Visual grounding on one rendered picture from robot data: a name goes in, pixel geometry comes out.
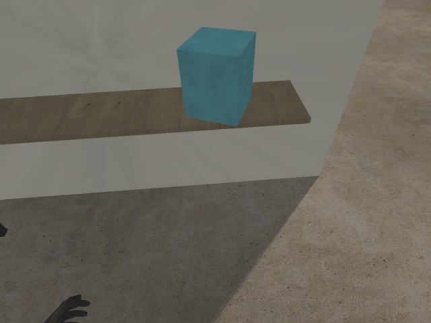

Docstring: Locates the carton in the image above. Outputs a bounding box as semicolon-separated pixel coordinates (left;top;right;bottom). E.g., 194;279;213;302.
176;27;256;127

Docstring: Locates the table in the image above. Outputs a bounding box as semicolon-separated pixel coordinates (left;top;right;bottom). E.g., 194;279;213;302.
0;80;311;237

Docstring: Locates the robot left hand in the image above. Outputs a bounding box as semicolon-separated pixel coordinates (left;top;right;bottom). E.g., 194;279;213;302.
44;294;90;323

